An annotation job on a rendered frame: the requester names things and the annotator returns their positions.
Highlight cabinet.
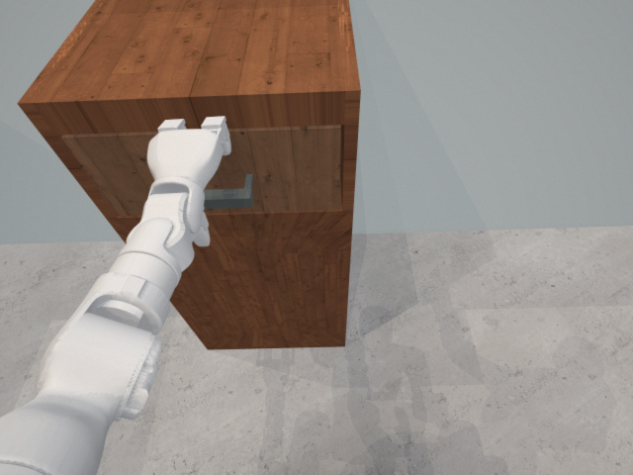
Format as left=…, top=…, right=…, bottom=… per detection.
left=17, top=0, right=361, bottom=350

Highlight robot left forearm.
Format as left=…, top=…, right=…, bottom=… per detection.
left=36, top=176, right=205, bottom=396

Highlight left robot hand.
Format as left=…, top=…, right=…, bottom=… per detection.
left=147, top=116, right=231, bottom=246

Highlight drawer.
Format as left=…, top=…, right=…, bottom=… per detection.
left=61, top=125, right=341, bottom=216

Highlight handle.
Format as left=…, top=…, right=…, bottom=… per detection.
left=204, top=174, right=254, bottom=209

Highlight robot left upper arm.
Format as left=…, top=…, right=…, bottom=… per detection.
left=0, top=313, right=163, bottom=475

